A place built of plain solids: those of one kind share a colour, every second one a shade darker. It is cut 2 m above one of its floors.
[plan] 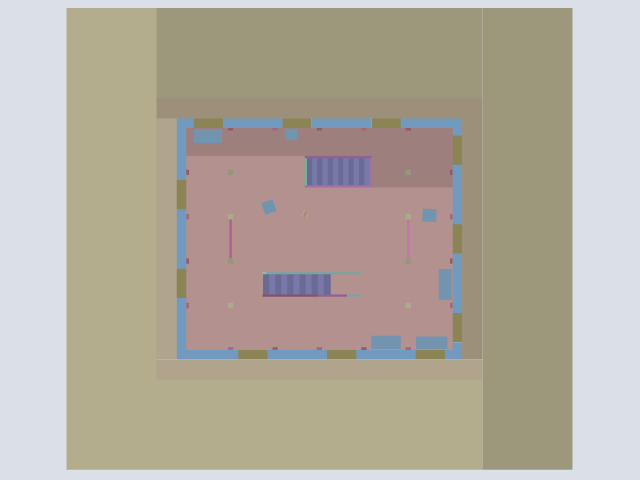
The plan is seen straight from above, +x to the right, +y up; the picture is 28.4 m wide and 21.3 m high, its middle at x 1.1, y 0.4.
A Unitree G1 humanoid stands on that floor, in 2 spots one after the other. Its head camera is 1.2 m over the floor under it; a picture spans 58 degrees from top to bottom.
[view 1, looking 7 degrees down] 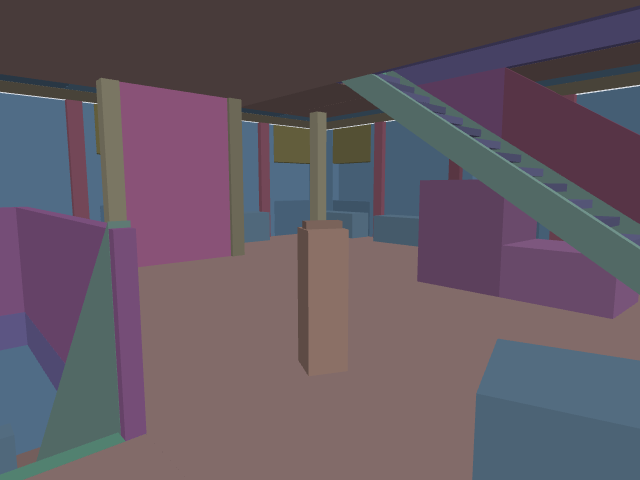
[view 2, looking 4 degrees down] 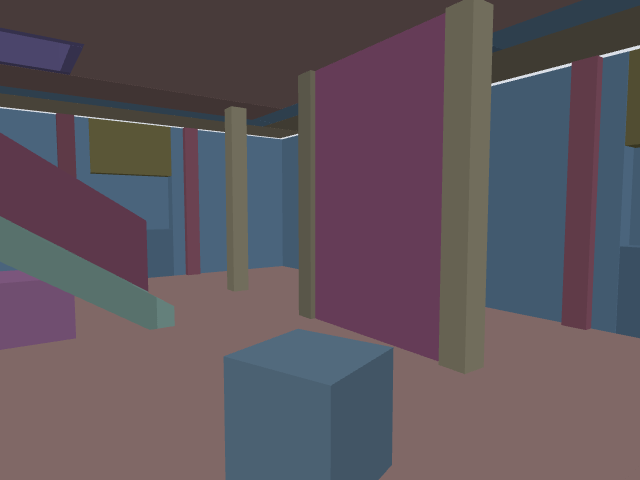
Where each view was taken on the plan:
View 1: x -1.63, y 3.42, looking -42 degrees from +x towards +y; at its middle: stand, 2.68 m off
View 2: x -0.08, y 3.42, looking -126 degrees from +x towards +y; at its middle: screen_storey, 4.65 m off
